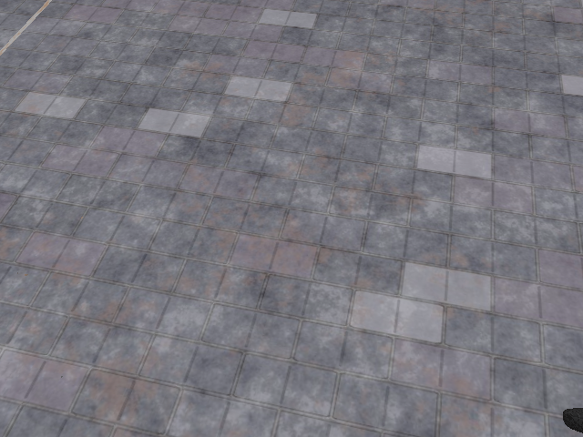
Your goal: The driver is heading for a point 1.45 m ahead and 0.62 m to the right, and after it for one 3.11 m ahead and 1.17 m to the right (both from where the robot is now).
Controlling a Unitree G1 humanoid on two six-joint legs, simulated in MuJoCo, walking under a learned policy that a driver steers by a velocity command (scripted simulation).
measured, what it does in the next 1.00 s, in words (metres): walks ahead, turning right: left foot, then right foot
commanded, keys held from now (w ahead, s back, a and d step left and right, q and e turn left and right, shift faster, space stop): shift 0.02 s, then e+shift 0.04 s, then w+e+shift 0.22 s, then e+shift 0.72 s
